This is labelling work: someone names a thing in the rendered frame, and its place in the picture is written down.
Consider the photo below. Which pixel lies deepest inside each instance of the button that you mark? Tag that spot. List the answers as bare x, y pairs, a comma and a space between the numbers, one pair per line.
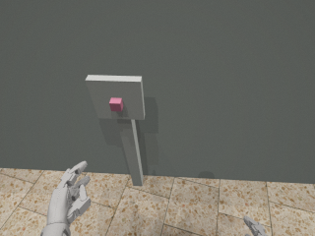
116, 104

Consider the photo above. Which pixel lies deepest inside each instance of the robot left forearm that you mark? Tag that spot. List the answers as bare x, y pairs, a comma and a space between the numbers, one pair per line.
56, 229

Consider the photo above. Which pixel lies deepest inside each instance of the panel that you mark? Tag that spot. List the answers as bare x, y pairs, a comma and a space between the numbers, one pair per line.
130, 88

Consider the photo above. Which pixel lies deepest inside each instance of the robot left hand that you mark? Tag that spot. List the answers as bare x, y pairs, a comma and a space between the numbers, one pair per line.
69, 200

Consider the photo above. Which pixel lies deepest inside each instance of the robot right hand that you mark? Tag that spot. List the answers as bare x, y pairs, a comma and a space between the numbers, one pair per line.
256, 227

